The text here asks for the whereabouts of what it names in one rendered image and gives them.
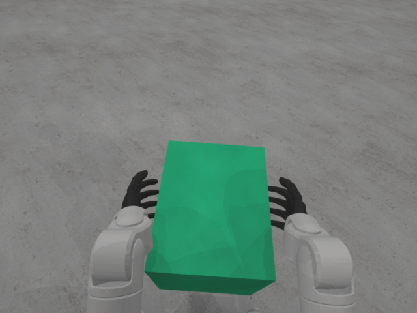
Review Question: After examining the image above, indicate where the left robot forearm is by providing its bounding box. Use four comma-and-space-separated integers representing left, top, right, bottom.
87, 206, 153, 313

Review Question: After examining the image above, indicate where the right robot forearm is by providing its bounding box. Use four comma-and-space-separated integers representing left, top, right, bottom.
283, 213, 356, 313

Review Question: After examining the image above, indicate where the carton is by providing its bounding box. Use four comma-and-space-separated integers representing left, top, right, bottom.
144, 140, 276, 295

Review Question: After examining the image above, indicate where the right robot hand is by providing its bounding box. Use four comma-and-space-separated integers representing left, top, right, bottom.
268, 177, 307, 231

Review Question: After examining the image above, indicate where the left robot hand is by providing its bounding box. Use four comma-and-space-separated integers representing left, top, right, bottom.
121, 170, 159, 218

